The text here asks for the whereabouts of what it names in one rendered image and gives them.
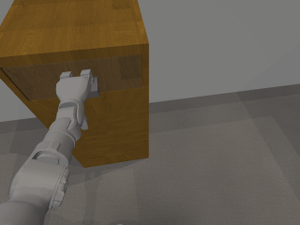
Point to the handle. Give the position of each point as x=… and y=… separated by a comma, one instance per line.
x=94, y=92

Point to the left robot hand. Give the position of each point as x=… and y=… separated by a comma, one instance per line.
x=77, y=88

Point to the drawer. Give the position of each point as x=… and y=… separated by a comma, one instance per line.
x=113, y=73

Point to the robot left forearm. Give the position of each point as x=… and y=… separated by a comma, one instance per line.
x=60, y=140

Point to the cabinet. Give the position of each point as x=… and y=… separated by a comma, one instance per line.
x=50, y=31

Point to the robot left upper arm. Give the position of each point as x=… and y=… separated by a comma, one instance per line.
x=41, y=186

